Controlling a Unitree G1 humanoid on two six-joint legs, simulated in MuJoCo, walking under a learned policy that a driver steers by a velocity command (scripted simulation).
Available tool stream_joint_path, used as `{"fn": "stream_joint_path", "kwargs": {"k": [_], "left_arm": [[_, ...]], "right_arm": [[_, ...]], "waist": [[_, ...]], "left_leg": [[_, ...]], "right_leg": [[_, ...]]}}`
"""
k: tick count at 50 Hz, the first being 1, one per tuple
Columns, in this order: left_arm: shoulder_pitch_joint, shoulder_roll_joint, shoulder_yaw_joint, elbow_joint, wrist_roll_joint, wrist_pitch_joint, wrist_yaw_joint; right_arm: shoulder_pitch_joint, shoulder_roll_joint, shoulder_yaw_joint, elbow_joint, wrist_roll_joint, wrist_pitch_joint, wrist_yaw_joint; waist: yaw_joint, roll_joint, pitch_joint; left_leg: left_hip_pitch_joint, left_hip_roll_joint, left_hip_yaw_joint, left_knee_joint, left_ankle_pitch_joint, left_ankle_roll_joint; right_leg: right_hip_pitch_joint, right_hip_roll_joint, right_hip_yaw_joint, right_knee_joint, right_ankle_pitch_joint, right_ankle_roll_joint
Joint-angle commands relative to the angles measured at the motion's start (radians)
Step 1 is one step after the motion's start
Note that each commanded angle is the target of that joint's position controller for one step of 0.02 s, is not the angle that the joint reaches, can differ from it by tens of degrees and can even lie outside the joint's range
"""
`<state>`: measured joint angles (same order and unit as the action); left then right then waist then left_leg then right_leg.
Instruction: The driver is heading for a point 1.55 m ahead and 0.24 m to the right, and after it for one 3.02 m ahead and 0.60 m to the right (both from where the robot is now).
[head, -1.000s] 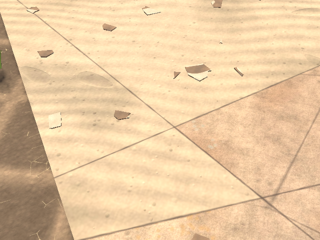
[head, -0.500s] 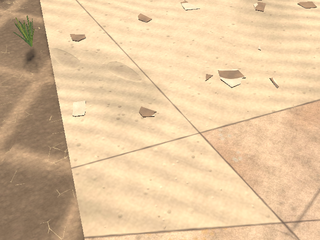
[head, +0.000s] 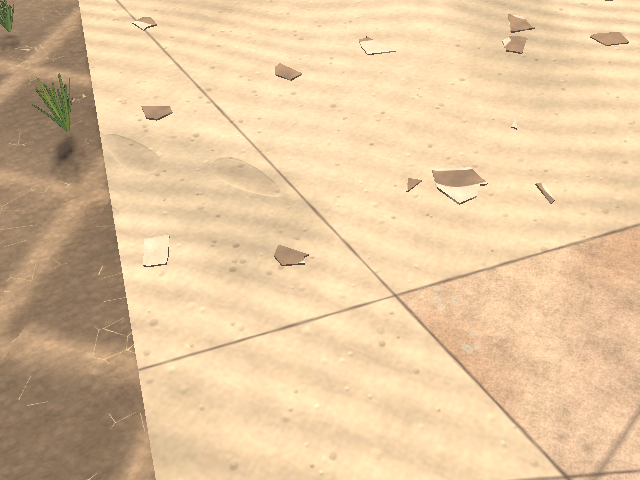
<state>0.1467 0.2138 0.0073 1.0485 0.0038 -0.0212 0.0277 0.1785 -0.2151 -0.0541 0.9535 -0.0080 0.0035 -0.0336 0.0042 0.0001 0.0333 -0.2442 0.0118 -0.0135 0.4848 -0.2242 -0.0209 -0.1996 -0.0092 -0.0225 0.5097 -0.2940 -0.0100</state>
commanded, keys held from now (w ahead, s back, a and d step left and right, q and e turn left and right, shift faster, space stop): no key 1.00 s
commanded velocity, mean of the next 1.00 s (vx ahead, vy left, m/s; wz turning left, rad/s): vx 0.00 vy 0.00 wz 0.00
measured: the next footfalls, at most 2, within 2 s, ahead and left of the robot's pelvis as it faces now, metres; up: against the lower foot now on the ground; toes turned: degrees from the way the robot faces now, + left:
left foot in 1.76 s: +0.12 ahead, +0.14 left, +0.00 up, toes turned +3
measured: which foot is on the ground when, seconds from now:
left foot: down 0.00-1.00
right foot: down 0.00-1.00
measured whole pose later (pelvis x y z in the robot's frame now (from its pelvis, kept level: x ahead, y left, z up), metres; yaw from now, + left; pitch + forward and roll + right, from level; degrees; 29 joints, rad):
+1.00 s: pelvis +0.01 -0.01 +0.00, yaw +0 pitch -1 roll +0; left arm 0.26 0.20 -0.01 1.08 0.00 -0.01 0.03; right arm 0.24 -0.19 -0.02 1.11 0.00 0.00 -0.05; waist 0.00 0.00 0.03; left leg -0.23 0.04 -0.02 0.46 -0.22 -0.04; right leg -0.18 0.02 -0.03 0.47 -0.28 -0.03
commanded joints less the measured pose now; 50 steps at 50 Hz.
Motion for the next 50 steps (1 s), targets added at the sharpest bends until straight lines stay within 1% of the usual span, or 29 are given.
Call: {"fn": "stream_joint_path", "kwargs": {"k": [1, 6, 24, 36, 50], "left_arm": [[0.005, 0.113, 0.017, -0.024, -0.001, -0.006, 0.002], [0.014, 0.117, 0.016, -0.01, -0.002, -0.003, 0.002], [0.07, 0.11, 0.009, 0.013, -0.003, 0.002, 0.006], [0.118, 0.099, 0.005, 0.015, -0.003, 0.004, 0.006], [0.165, 0.085, 0.003, 0.014, -0.005, 0.005, 0.007]], "right_arm": [[-0.005, -0.093, -0.015, -0.024, 0.001, -0.01, -0.007], [0.006, -0.101, -0.014, 0.009, 0.003, -0.007, -0.013], [0.039, -0.088, 0.002, 0.095, 0.003, -0.004, -0.019], [0.069, -0.08, 0.013, 0.126, 0.005, -0.005, -0.022], [0.101, -0.071, 0.021, 0.143, 0.007, -0.005, -0.024]], "waist": [[0.005, 0.0, -0.046], [0.003, -0.005, -0.036], [0.001, 0.001, -0.013], [0.0, 0.002, -0.003], [-0.002, 0.003, 0.006]], "left_leg": [[0.07, 0.019, -0.018, -0.049, 0.169, 0.03], [0.073, 0.022, -0.016, -0.049, 0.171, 0.027], [0.066, 0.024, -0.007, -0.068, 0.14, 0.018], [0.055, 0.024, -0.003, -0.074, 0.126, 0.016], [0.046, 0.024, -0.001, -0.075, 0.122, 0.014]], "right_leg": [[-0.042, -0.045, 0.048, -0.115, 0.144, -0.045], [-0.041, -0.042, 0.047, -0.121, 0.158, -0.046], [-0.042, -0.03, 0.045, -0.144, 0.131, -0.045], [-0.042, -0.025, 0.044, -0.151, 0.127, -0.045], [-0.04, -0.021, 0.043, -0.152, 0.138, -0.045]]}}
